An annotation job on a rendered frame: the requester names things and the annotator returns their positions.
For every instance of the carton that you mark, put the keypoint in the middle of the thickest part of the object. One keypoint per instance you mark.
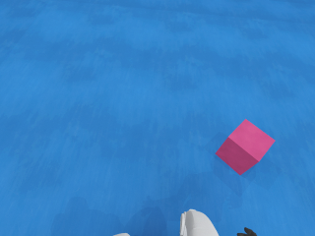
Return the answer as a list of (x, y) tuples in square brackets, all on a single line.
[(244, 147)]

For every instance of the robot right thigh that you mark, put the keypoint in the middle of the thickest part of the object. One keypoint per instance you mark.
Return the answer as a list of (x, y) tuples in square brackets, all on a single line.
[(195, 223)]

